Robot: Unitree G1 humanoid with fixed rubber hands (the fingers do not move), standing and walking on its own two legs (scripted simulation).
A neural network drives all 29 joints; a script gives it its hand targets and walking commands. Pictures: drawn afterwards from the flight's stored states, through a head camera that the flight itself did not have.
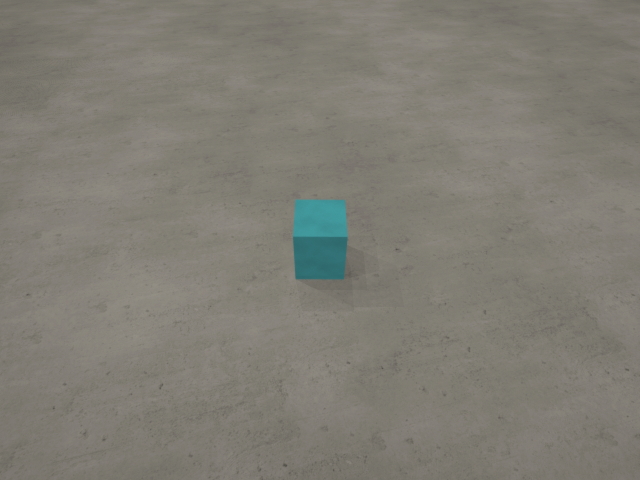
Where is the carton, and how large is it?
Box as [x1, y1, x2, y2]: [293, 200, 347, 278]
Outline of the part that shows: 295,200 293,229 295,278 343,278 347,238 344,200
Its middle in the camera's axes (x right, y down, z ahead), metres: +0.00 -0.02 +1.57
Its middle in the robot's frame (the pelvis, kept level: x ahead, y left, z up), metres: +1.15 +0.04 -0.66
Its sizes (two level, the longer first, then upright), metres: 0.210 0.200 0.250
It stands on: the floor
